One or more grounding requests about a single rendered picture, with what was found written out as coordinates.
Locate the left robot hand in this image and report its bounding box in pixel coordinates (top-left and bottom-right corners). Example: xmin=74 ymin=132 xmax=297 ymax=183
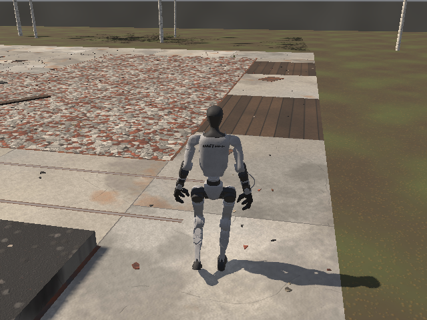
xmin=173 ymin=188 xmax=189 ymax=203

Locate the robot left upper arm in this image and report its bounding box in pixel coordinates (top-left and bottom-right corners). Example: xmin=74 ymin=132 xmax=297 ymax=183
xmin=182 ymin=134 xmax=201 ymax=171

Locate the robot right forearm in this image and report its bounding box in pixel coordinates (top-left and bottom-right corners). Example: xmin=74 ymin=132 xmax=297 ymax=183
xmin=238 ymin=163 xmax=252 ymax=195

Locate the robot right upper arm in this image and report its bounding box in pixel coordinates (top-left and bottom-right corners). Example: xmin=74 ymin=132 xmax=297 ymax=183
xmin=228 ymin=135 xmax=245 ymax=173

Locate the left robot thigh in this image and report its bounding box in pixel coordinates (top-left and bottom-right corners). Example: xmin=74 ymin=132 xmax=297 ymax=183
xmin=191 ymin=185 xmax=205 ymax=228

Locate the robot left forearm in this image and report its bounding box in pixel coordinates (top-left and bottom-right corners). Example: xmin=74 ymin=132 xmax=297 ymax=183
xmin=175 ymin=161 xmax=189 ymax=190

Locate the right robot hand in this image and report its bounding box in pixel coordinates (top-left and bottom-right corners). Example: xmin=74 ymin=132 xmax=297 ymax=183
xmin=237 ymin=193 xmax=253 ymax=210

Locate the robot left shin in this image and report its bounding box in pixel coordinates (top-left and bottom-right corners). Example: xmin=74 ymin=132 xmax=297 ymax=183
xmin=193 ymin=217 xmax=203 ymax=262

